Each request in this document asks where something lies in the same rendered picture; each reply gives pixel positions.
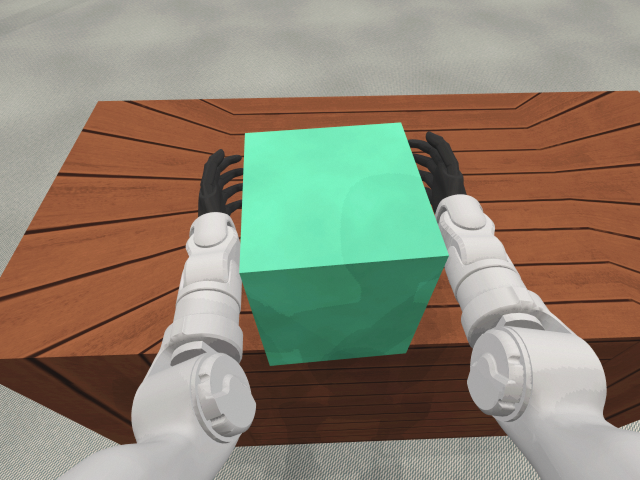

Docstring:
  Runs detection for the right robot forearm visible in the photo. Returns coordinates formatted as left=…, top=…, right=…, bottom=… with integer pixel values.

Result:
left=435, top=194, right=607, bottom=405

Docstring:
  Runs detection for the left robot forearm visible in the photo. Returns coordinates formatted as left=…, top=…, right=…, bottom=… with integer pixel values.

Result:
left=131, top=212, right=243, bottom=439

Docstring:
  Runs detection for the pedestal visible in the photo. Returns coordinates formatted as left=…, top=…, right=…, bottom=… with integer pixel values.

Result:
left=0, top=91, right=640, bottom=447

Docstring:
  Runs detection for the left robot hand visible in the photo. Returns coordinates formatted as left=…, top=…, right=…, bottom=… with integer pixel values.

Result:
left=198, top=149, right=244, bottom=217

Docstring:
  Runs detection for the robot right upper arm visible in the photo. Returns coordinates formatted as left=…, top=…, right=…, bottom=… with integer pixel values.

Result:
left=467, top=326, right=640, bottom=480

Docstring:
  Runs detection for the right robot hand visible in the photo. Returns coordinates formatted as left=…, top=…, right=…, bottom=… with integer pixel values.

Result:
left=408, top=131, right=467, bottom=213

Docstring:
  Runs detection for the robot left upper arm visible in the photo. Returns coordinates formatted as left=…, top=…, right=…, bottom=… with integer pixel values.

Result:
left=57, top=352, right=256, bottom=480

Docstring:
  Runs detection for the carton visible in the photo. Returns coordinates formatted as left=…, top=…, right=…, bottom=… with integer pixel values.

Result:
left=239, top=122, right=449, bottom=366

